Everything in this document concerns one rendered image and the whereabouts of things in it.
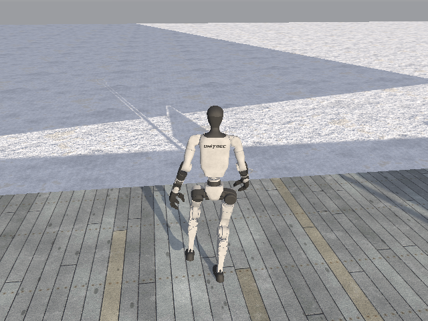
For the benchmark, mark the humanoid robot torso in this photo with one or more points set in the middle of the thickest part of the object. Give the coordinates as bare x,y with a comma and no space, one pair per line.
214,160

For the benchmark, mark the robot left forearm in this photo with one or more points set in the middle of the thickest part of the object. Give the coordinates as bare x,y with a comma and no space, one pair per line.
179,180

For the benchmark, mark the robot right hand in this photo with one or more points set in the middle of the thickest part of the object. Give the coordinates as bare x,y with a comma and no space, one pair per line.
243,187

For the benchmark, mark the robot left hand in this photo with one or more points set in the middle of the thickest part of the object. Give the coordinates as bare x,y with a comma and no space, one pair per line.
173,200

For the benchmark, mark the left robot upper arm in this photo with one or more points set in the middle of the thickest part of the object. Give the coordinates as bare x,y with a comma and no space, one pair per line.
193,141

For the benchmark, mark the robot right forearm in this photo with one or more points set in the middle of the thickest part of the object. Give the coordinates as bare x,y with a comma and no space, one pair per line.
244,175

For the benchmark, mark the right robot upper arm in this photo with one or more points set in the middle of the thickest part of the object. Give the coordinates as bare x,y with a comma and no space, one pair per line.
239,153

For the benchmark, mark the right robot shin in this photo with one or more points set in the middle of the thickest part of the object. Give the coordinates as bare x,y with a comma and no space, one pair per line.
222,245

